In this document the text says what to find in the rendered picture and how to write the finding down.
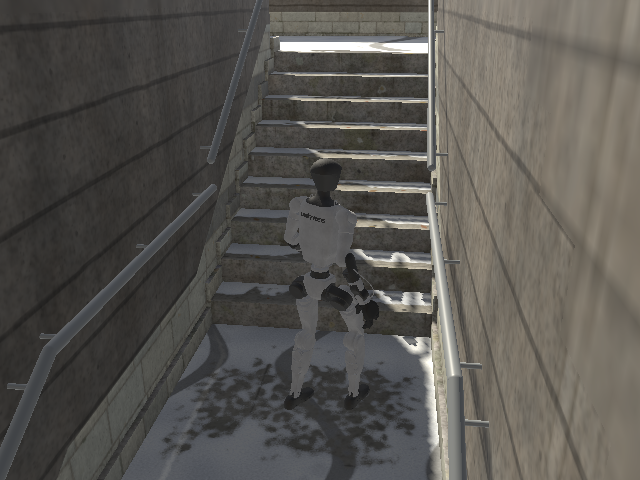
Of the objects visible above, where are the stairs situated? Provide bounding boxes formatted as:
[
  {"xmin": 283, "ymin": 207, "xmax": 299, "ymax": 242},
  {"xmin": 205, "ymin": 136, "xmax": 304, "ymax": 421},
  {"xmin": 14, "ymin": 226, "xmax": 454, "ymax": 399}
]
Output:
[{"xmin": 211, "ymin": 52, "xmax": 432, "ymax": 338}]

